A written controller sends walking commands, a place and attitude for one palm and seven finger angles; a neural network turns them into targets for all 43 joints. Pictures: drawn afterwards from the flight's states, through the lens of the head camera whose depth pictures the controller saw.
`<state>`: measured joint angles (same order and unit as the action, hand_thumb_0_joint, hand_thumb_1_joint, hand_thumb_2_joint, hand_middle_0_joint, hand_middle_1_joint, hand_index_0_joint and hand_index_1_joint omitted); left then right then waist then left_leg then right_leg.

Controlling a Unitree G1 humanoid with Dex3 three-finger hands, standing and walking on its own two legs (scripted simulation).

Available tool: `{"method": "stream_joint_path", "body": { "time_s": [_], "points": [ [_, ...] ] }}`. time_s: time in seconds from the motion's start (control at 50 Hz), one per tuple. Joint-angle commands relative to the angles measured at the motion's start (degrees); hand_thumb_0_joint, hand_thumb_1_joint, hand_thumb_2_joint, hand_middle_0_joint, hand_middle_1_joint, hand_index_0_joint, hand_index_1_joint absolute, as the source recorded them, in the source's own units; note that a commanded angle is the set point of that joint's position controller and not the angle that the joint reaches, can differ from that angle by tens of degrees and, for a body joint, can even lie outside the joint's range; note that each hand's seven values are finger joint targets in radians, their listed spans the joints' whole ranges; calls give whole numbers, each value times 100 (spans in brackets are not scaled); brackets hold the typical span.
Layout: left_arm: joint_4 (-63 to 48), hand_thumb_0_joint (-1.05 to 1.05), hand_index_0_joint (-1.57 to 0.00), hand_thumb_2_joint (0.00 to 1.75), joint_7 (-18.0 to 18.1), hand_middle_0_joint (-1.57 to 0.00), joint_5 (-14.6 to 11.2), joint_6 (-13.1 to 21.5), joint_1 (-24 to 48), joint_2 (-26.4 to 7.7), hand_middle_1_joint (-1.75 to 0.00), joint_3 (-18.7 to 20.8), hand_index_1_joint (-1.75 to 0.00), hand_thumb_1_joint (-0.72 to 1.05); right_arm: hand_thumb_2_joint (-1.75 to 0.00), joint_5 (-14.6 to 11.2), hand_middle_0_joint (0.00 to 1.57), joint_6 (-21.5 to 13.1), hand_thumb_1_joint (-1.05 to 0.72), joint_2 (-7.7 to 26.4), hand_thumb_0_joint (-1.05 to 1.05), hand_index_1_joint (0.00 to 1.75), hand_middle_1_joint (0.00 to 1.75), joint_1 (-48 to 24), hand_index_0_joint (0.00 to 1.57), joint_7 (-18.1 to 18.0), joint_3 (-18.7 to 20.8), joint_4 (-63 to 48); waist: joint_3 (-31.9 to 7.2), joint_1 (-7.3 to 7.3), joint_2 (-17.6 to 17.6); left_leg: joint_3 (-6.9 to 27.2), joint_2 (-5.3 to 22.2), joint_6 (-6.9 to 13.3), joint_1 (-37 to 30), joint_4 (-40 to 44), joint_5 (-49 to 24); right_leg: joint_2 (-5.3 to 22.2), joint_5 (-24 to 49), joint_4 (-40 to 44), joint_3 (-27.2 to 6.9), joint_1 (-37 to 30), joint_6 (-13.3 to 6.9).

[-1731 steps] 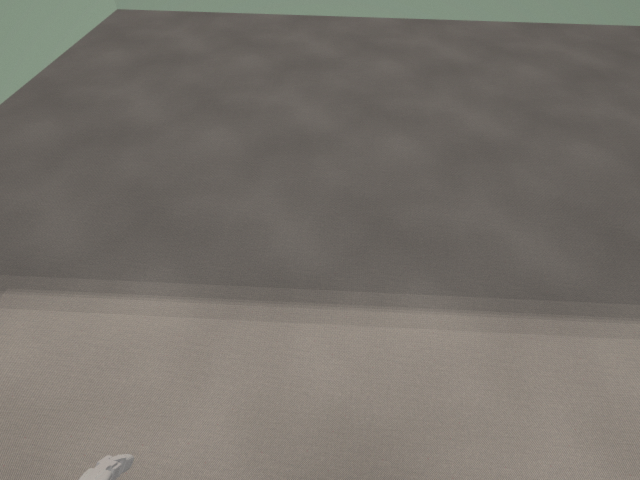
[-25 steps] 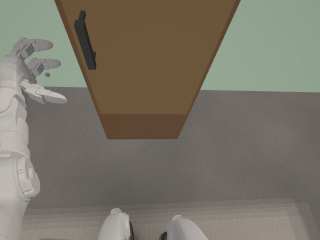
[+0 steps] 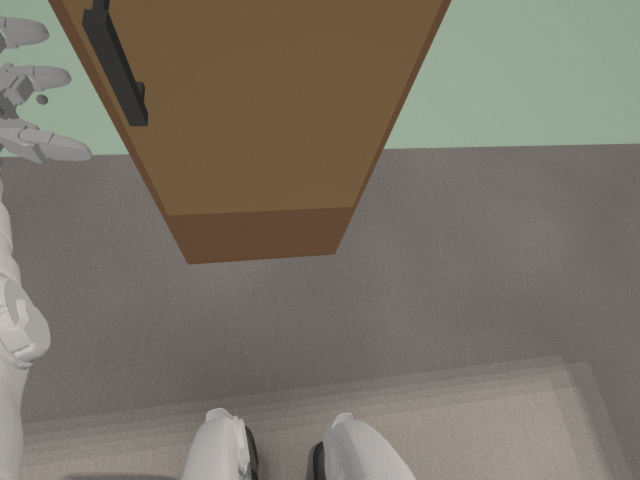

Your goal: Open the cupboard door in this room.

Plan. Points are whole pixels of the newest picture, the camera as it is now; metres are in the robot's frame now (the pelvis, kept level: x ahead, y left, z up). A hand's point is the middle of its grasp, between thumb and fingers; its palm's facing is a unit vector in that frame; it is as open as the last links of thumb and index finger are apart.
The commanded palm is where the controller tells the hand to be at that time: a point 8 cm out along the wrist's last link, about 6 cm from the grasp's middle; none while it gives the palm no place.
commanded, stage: move the hooked fingers beside the handle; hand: left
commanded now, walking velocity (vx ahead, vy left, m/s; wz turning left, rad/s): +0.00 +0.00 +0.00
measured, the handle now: (121, 62) +0.58 +0.17 +0.09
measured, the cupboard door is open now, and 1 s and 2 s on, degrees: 0 0 0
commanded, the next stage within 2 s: slide the fingers in behind the handle in 1.70 s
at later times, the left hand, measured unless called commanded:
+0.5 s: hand (53, 117) +0.51 +0.23 +0.08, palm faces +0.03 -1.00 -0.01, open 13.9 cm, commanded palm +0.50 +0.28 +0.08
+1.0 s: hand (49, 103) +0.53 +0.24 +0.09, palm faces +0.04 -1.00 -0.01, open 13.9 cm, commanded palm +0.51 +0.28 +0.08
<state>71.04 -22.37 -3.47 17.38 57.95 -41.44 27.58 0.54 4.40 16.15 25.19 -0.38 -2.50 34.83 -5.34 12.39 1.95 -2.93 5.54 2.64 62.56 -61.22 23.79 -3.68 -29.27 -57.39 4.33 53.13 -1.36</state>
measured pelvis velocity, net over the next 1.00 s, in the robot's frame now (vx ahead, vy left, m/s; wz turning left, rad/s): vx -0.01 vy -0.01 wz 0.00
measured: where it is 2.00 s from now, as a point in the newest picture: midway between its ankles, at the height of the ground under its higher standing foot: outside the picture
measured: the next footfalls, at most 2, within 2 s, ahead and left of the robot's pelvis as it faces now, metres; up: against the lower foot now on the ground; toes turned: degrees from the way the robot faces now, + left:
none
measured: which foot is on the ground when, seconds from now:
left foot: down 0.00-1.00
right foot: down 0.00-1.00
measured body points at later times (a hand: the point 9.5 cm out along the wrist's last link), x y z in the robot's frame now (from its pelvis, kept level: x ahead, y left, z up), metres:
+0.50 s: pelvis +0.00 +0.00 +0.00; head +0.13 +0.04 +0.43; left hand +0.50 +0.29 +0.09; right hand +0.01 -0.27 -0.10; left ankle +0.04 +0.09 -0.66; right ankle -0.03 -0.11 -0.66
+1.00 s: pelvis -0.01 -0.01 -0.01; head +0.15 +0.03 +0.42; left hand +0.52 +0.29 +0.09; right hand -0.04 -0.28 -0.10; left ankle +0.04 +0.09 -0.66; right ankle -0.03 -0.11 -0.66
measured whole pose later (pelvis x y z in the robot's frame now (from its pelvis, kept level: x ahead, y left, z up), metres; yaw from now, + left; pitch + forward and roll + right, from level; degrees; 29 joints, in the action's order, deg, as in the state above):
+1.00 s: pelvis -0.01 -0.01 -0.01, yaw +0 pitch +24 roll -5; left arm 71.6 -20.4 -3.3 19.8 58.4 -40.8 28.5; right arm 0.4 4.3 16.5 24.8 -0.3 -2.7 35.7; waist -5.2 12.7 2.1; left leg -2.1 6.0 2.2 64.0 -63.2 23.9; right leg -4.2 -29.6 -59.4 4.9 54.5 -1.8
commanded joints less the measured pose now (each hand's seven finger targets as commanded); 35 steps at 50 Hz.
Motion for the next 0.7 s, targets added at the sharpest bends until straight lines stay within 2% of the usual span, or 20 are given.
{"method": "stream_joint_path", "body": {
  "time_s": [0.0, 0.04, 0.06, 0.16, 0.2, 0.22, 0.26, 0.3, 0.32, 0.34, 0.38, 0.46, 0.48, 0.5, 0.52, 0.56, 0.58, 0.6, 0.64, 0.68],
  "points": [
    [-1635, 0, -30, 30, 73, -30, -213, 445, 2094, -1686, -120, 326, -120, -50, -90, 17, 20, 28, -90, 1169, 0, 30, 30, 1167, 20, -61, 448, -250, -3340, -223, 1153, 731, -198, -14, -3853, 367, -3064, -150, 2574, 676, -211, -397, 29],
    [-1821, 0, -30, 30, 99, -30, -293, 523, 2147, -1599, -120, 352, -120, -50, -90, 6, 20, 33, -90, 1153, 0, 30, 30, 1126, 20, -45, 467, -251, -3335, -199, 1013, 720, -216, 0, -3867, 405, -2958, -171, 2558, 733, -211, -499, 33],
    [-1912, 0, -30, 30, 108, -30, -328, 582, 2166, -1580, -120, 358, -120, -50, -90, 4, 20, 34, -90, 1152, 0, 30, 30, 1124, 20, -54, 465, -236, -3390, -206, 1082, 721, -215, 1, -3974, 377, -3081, -173, 2644, 716, -224, -498, 11],
    [-1662, 0, -30, 30, 154, -30, -281, 568, 2215, -878, -120, -167, -120, -50, -90, -10, 20, 70, -90, 1098, 0, 30, 30, 1077, 20, -20, 474, -104, -2853, -60, 1285, 821, -189, -46, -4313, 483, -3002, -173, 2222, 842, -142, 40, -12],
    [-1307, 0, -30, 30, 155, -30, -262, 461, 2031, -647, -120, -352, -120, -50, -90, -15, 20, 98, -90, 1101, 0, 30, 30, 1033, 20, -11, 474, -94, -2577, -30, 1133, 860, -178, -64, -4206, 539, -2813, -167, 2030, 880, -102, 180, -3],
    [-1153, 0, -30, 30, 164, -30, -255, 405, 1935, -659, -120, -337, -120, -50, -90, -15, 20, 111, -90, 1129, 0, 30, 30, 1057, 20, -18, 476, -97, -2470, -17, 949, 869, -176, -57, -4088, 559, -2707, -160, 1966, 881, -92, 190, -3],
    [-1181, 0, -30, 30, 183, -30, -296, 405, 2126, -394, -120, -528, -120, -50, -90, -3, 20, 94, -90, 1111, 0, 30, 30, 1041, 20, -19, 469, -99, -2415, 54, 938, 903, -186, -44, -4121, 561, -2672, -148, 1914, 869, -80, 278, -17],
    [-1138, 0, -30, 30, 218, -30, -315, 441, 1979, -675, -120, -287, -120, -50, -90, 4, 20, 89, -90, 1152, 0, 30, 30, 990, 20, -17, 465, -147, -2544, -51, 845, 867, -204, -43, -3977, 539, -2583, -135, 1922, 838, -115, 156, -7],
    [-1176, 0, -30, 30, 245, -30, -300, 488, 2090, -761, -120, -250, -120, -50, -90, 3, 20, 87, -90, 1149, 0, 30, 30, 985, 20, -26, 459, -147, -2562, -42, 867, 867, -203, -49, -3920, 533, -2585, -126, 1933, 796, -121, 126, -14],
    [-1327, 0, -30, 30, 274, -30, -298, 556, 2262, -598, -120, -379, -120, -50, -90, 7, 20, 68, -90, 1110, 0, 30, 30, 947, 20, -13, 457, -165, -2604, -14, 934, 854, -216, -42, -3939, 511, -2558, -121, 1930, 785, -135, 149, -7],
    [-1398, 0, -30, 30, 365, -30, -274, 679, 2237, -1003, -120, -35, -120, -50, -90, 20, 20, 44, -90, 1140, 0, 30, 30, 936, 20, -11, 451, -185, -2822, -119, 928, 836, -223, -38, -3889, 454, -2616, -119, 2030, 724, -174, -28, -6],
    [-1244, 0, -30, 30, 475, -30, -141, 760, 2720, -1349, -120, 61, -120, -50, -90, -10, 20, 9, -90, 1143, 0, 30, 30, 890, 20, -47, 393, -182, -2668, 11, 849, 784, -239, 6, -3425, 364, -2073, -115, 1749, 706, -245, -52, 21],
    [-1195, 0, -30, 30, 482, -30, -75, 767, 2775, -1620, -120, 183, -120, -50, -90, -16, 20, -2, -90, 1172, 0, 30, 30, 899, 20, -70, 393, -178, -2800, -9, 875, 796, -227, -2, -3392, 352, -2007, -110, 1694, 683, -259, -88, 31],
    [-1197, 0, -30, 30, 465, -30, -52, 759, 2870, -1609, -120, 111, -120, -50, -90, -26, 20, -11, -90, 1160, 0, 30, 30, 888, 20, -76, 374, -193, -2862, 20, 1019, 776, -238, 3, -3390, 334, -1987, -108, 1702, 694, -292, -95, 35],
    [-1250, 0, -30, 30, 448, -30, -39, 768, 2806, -1726, -120, 203, -120, -50, -90, -24, 20, -14, -90, 1173, 0, 30, 30, 911, 20, -89, 386, -193, -3009, -34, 1015, 787, -233, -4, -3443, 326, -2052, -110, 1749, 670, -288, -160, 23],
    [-1325, 0, -30, 30, 346, -30, -80, 780, 2896, -1387, -120, -73, -120, -50, -90, -22, 20, -22, -90, 1129, 0, 30, 30, 909, 20, -79, 372, -170, -3120, 11, 1334, 821, -226, -22, -3744, 306, -2210, -122, 1780, 660, -266, 17, -2],
    [-1274, 0, -30, 30, 287, -30, -84, 760, 2826, -1389, -120, -74, -120, -50, -90, -26, 20, -20, -90, 1138, 0, 30, 30, 917, 20, -81, 381, -132, -3180, -11, 1408, 842, -200, -47, -3861, 298, -2281, -127, 1783, 664, -247, 98, -2],
    [-1180, 0, -30, 30, 232, -30, -104, 707, 2714, -1389, -120, -72, -120, -50, -90, -28, 20, -5, -90, 1159, 0, 30, 30, 942, 20, -90, 385, -116, -3146, 2, 1303, 864, -189, -51, -3856, 319, -2282, -138, 1777, 685, -228, 98, 1],
    [-927, 0, -30, 30, 117, -30, -192, 533, 2557, -1115, -120, -263, -120, -50, -90, -53, 20, 6, -90, 1158, 0, 30, 30, 963, 20, -91, 381, -102, -2888, 73, 1060, 831, -204, -18, -3636, 343, -2131, -154, 1749, 755, -218, 96, 23],
    [-612, 0, -30, 30, 22, -30, -251, 372, 2501, -1082, -120, -296, -120, -50, -90, -66, 20, 10, -90, 1185, 0, 30, 30, 987, 20, -118, 357, -74, -2636, 118, 892, 797, -213, 10, -3343, 333, -1949, -141, 1662, 775, -213, 143, 44]
  ]
}}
